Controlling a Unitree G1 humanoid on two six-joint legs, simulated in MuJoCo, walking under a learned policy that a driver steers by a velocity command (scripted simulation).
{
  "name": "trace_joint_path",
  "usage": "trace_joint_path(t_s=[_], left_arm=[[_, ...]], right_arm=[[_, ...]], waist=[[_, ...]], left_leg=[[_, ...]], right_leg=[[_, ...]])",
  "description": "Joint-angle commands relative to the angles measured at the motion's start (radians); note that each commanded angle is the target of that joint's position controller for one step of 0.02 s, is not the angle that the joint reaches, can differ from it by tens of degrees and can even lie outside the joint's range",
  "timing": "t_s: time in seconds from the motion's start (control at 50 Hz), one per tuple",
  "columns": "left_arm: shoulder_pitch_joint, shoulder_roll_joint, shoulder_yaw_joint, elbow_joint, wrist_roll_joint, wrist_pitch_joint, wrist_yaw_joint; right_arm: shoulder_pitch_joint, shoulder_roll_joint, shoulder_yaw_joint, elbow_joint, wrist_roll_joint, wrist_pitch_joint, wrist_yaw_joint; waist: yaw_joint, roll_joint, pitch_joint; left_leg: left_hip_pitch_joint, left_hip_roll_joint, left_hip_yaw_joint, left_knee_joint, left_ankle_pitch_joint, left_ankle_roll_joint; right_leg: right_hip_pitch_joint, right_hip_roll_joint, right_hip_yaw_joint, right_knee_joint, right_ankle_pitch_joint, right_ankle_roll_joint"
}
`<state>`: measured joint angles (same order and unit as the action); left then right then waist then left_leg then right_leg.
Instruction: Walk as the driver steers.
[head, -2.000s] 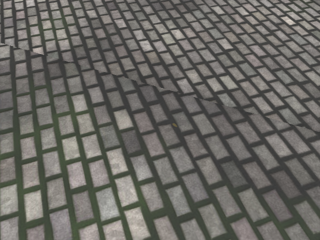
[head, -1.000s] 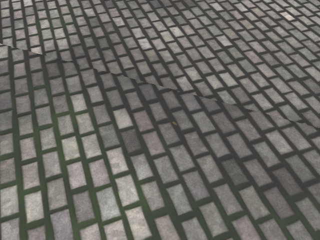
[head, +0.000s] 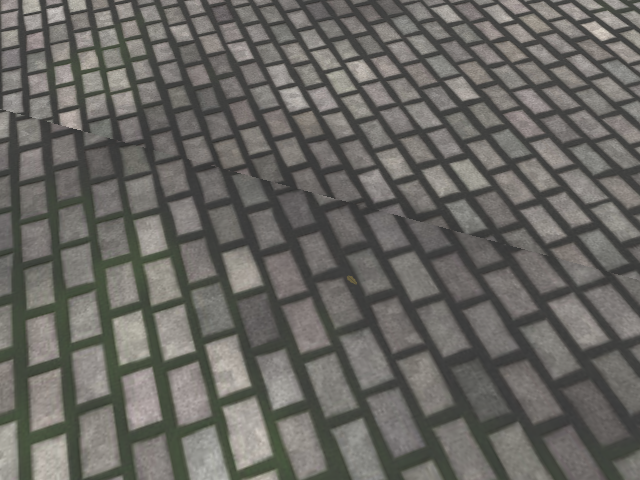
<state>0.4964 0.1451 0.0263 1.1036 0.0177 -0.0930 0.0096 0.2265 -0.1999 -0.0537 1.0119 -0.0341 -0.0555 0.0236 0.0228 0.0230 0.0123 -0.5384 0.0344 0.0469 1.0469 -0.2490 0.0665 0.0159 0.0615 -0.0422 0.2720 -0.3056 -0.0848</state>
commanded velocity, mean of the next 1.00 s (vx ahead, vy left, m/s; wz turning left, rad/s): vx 0.25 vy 0.00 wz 0.00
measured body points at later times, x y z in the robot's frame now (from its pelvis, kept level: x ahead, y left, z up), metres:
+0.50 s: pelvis +0.26 +0.03 +0.00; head +0.29 +0.03 +0.45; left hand +0.35 +0.26 -0.15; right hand +0.22 -0.21 -0.14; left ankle +0.25 +0.07 -0.74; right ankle +0.34 -0.12 -0.68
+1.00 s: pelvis +0.37 +0.00 +0.00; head +0.37 +0.00 +0.45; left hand +0.38 +0.22 -0.16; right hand +0.37 -0.21 -0.17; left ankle +0.35 +0.12 -0.74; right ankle +0.42 -0.08 -0.74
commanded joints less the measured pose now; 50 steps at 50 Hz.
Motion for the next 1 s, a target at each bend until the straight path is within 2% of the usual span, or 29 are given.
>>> trace_joint_path(t_s=[0.02, 0.08, 0.12, 0.16, 0.2, 0.22, 0.24, 0.26, 0.28, 0.3, 0.32, 0.36, 0.4, 0.44, 0.48, 0.54, 0.6, 0.66, 0.68, 0.7, 0.72, 0.74, 0.76, 0.8, 0.86, 0.92, 0.96, 0.98, 1.0], left_arm=[[0.096, 0.091, 0.0, -0.002, -0.002, -0.014, 0.006], [0.087, 0.096, -0.008, -0.003, -0.001, -0.017, 0.012], [0.086, 0.123, -0.006, 0.001, -0.002, -0.023, 0.015], [0.062, 0.149, -0.001, 0.0, -0.003, -0.029, 0.02], [0.018, 0.173, 0.007, -0.009, -0.007, -0.021, 0.019], [0.023, 0.146, 0.0, -0.025, -0.009, -0.019, 0.011], [0.144, 0.009, -0.02, -0.044, -0.029, -0.01, -0.001], [0.075, 0.115, 0.009, -0.05, -0.014, -0.003, -0.003], [-0.028, 0.13, 0.016, -0.095, -0.006, -0.003, -0.006], [-0.083, 0.125, 0.018, -0.107, 0.001, -0.007, -0.01], [-0.085, 0.106, 0.02, -0.101, 0.005, 0.0, -0.01], [-0.028, 0.056, 0.015, -0.083, 0.02, 0.026, -0.012], [-0.035, 0.045, 0.017, -0.086, 0.019, 0.044, -0.012], [-0.092, 0.054, 0.019, -0.105, 0.015, 0.054, -0.012], [-0.174, 0.053, 0.014, -0.126, 0.008, 0.058, -0.011], [-0.266, 0.05, 0.004, -0.144, -0.003, 0.059, -0.005], [-0.288, 0.062, 0.002, -0.138, -0.003, 0.056, 0.007], [-0.232, 0.068, 0.006, -0.108, 0.001, 0.043, 0.019], [-0.177, 0.074, 0.008, -0.088, 0.004, 0.031, 0.023], [-0.093, 0.138, 0.021, -0.066, 0.013, 0.017, 0.027], [-0.061, 0.155, 0.021, -0.061, 0.012, 0.02, 0.027], [-0.069, 0.102, 0.005, -0.062, -0.003, 0.029, 0.022], [-0.107, 0.084, -0.004, -0.065, -0.002, 0.034, 0.021], [-0.189, 0.083, -0.011, -0.078, 0.007, 0.047, 0.033], [-0.237, 0.085, -0.014, -0.078, 0.004, 0.056, 0.039], [-0.239, 0.102, -0.008, -0.067, -0.011, 0.066, 0.033], [-0.219, 0.105, 0.0, -0.058, -0.016, 0.076, 0.027], [-0.204, 0.096, 0.003, -0.056, -0.02, 0.083, 0.024], [-0.195, 0.078, 0.002, -0.05, -0.019, 0.088, 0.021]], right_arm=[[-0.106, -0.006, 0.004, -0.084, 0.004, 0.003, 0.008], [-0.244, 0.013, 0.021, -0.141, 0.014, 0.005, 0.01], [-0.245, -0.012, 0.019, -0.151, 0.018, 0.008, 0.003], [-0.138, -0.058, 0.001, -0.126, 0.02, 0.003, -0.01], [0.126, -0.1, -0.027, -0.039, 0.017, -0.009, -0.024], [0.256, -0.161, -0.048, -0.008, -0.005, -0.013, -0.033], [0.29, -0.241, -0.064, -0.014, -0.028, -0.012, -0.028], [0.223, -0.205, -0.061, -0.015, 0.016, -0.003, -0.015], [0.095, -0.155, -0.044, -0.038, 0.027, -0.006, -0.014], [0.037, -0.094, -0.028, -0.046, 0.025, -0.016, -0.009], [0.027, -0.06, -0.016, -0.038, 0.021, -0.029, -0.013], [0.075, -0.022, 0.003, -0.004, 0.02, -0.05, -0.023], [0.121, -0.038, 0.008, 0.018, 0.019, -0.066, -0.025], [0.139, -0.061, 0.012, 0.025, 0.015, -0.064, -0.027], [0.15, -0.058, 0.022, 0.027, 0.018, -0.052, -0.029], [0.209, -0.056, 0.032, 0.047, 0.021, -0.04, -0.038], [0.238, -0.052, 0.037, 0.064, 0.014, -0.029, -0.048], [0.214, -0.051, 0.039, 0.067, 0.016, -0.02, -0.056], [0.213, -0.053, 0.038, 0.071, 0.02, -0.02, -0.057], [0.248, -0.045, 0.041, 0.063, 0.025, -0.024, -0.059], [0.387, 0.028, 0.054, 0.089, 0.05, -0.012, -0.062], [0.377, 0.018, 0.047, 0.11, 0.05, 0.016, -0.067], [0.295, -0.008, 0.037, 0.09, 0.032, 0.03, -0.068], [0.206, 0.011, 0.035, 0.077, 0.013, 0.05, -0.058], [0.24, 0.05, 0.046, 0.108, 0.018, 0.068, -0.056], [0.246, 0.05, 0.049, 0.129, 0.02, 0.075, -0.064], [0.208, 0.023, 0.05, 0.114, 0.008, 0.071, -0.064], [0.195, 0.003, 0.05, 0.106, 0.008, 0.065, -0.064], [0.19, 0.0, 0.049, 0.114, 0.017, 0.059, -0.063]], waist=[[0.0, -0.11, 0.122], [0.013, -0.127, 0.153], [-0.002, -0.147, 0.134], [-0.063, -0.148, 0.062], [-0.184, -0.131, -0.069], [-0.222, -0.068, -0.145], [-0.136, 0.152, -0.257], [-0.139, 0.044, -0.233], [-0.086, 0.029, -0.054], [-0.066, -0.023, 0.023], [-0.031, -0.046, 0.064], [0.018, -0.034, 0.054], [0.035, -0.013, 0.043], [0.039, 0.026, 0.036], [0.025, 0.055, 0.034], [-0.017, 0.078, 0.009], [-0.033, 0.082, 0.006], [-0.004, 0.06, 0.018], [0.025, 0.023, 0.005], [0.025, -0.038, -0.068], [-0.021, -0.158, -0.165], [0.009, -0.186, -0.184], [0.005, -0.157, -0.102], [-0.028, -0.101, -0.014], [-0.067, -0.105, -0.011], [-0.075, -0.093, -0.007], [-0.054, -0.084, 0.052], [-0.035, -0.067, 0.096], [-0.026, -0.007, 0.133]], left_leg=[[-0.195, -0.01, 0.052, -0.088, 0.064, -0.011], [-0.078, -0.045, 0.1, -0.327, 0.136, -0.002], [0.04, -0.075, 0.121, -0.41, 0.147, 0.028], [0.185, -0.114, 0.115, -0.435, 0.133, 0.066], [0.456, -0.115, 0.08, -0.54, 0.162, 0.104], [0.651, 0.035, -0.083, -0.574, 0.01, 0.139], [0.868, 0.357, -0.597, -0.642, -0.072, 0.286], [0.786, 0.349, -0.777, -0.799, -0.251, 0.309], [0.63, 0.325, -0.62, -0.843, -0.311, 0.271], [0.5, 0.285, -0.518, -0.88, -0.199, 0.241], [0.409, 0.246, -0.414, -0.885, 0.011, 0.213], [0.318, 0.205, -0.251, -0.863, 0.428, 0.186], [0.312, 0.178, -0.143, -0.832, 0.732, 0.175], [0.332, 0.142, -0.071, -0.814, 0.855, 0.15], [0.343, 0.106, -0.018, -0.799, 0.902, 0.115], [0.406, 0.104, -0.005, -0.768, 0.916, 0.083], [0.465, 0.134, -0.028, -0.719, 0.886, 0.094], [0.489, 0.152, -0.065, -0.615, 0.837, 0.096], [0.471, 0.13, -0.061, -0.547, 0.762, 0.066], [0.4, 0.091, -0.046, -0.452, 0.538, 0.03], [0.317, 0.002, -0.006, -0.319, 0.026, -0.002], [0.294, -0.053, -0.012, -0.243, -0.349, -0.008], [0.251, -0.053, -0.048, -0.201, -0.429, -0.013], [0.26, -0.032, -0.073, -0.215, -0.347, -0.03], [0.354, -0.031, -0.047, -0.363, -0.218, -0.056], [0.437, -0.032, -0.022, -0.54, -0.039, -0.059], [0.45, 0.019, -0.075, -0.647, 0.028, -0.052], [0.385, 0.04, -0.106, -0.671, -0.024, -0.045], [0.29, 0.039, -0.111, -0.685, -0.059, -0.04]], right_leg=[[0.03, -0.235, 0.143, -0.097, 0.626, -0.078], [-0.045, -0.212, 0.093, -0.112, 0.702, -0.067], [-0.042, -0.233, 0.08, -0.084, 0.864, -0.062], [0.001, -0.249, 0.063, 0.056, 1.099, -0.048], [-0.022, -0.232, 0.042, 0.377, 1.057, -0.037], [-0.18, -0.189, 0.02, 0.637, 0.756, -0.034], [-0.492, -0.014, -0.011, 1.058, -0.134, -0.005], [-0.603, -0.007, 0.102, 1.161, -0.152, -0.024], [-0.662, -0.072, 0.102, 1.122, -0.048, -0.032], [-0.634, -0.103, 0.096, 1.066, 0.01, -0.033], [-0.578, -0.124, 0.094, 1.018, 0.027, -0.024], [-0.458, -0.134, 0.081, 0.944, -0.001, 0.009], [-0.444, -0.12, 0.052, 0.876, 0.003, 0.03], [-0.473, -0.112, 0.022, 0.773, 0.064, 0.04], [-0.466, -0.102, -0.01, 0.632, 0.129, 0.047], [-0.436, -0.079, -0.042, 0.484, 0.213, 0.049], [-0.408, -0.069, -0.036, 0.405, 0.192, 0.038], [-0.313, -0.057, -0.028, 0.241, 0.176, 0.01], [-0.213, -0.079, 0.001, 0.115, 0.336, 0.003], [-0.05, -0.196, 0.102, 0.156, 0.728, -0.015], [0.068, -0.386, 0.262, 0.206, 1.1, -0.161], [0.017, -0.456, 0.354, 0.157, 1.06, -0.253], [-0.064, -0.43, 0.358, 0.095, 0.85, -0.25], [-0.204, -0.359, 0.291, 0.007, 0.548, -0.184], [-0.273, -0.267, 0.19, -0.029, 0.354, -0.096], [-0.32, -0.23, 0.163, -0.031, 0.077, -0.051], [-0.386, -0.204, 0.174, -0.063, -0.151, 0.01], [-0.385, -0.178, 0.163, -0.075, -0.16, 0.031], [-0.318, -0.157, 0.133, -0.051, -0.077, 0.036]])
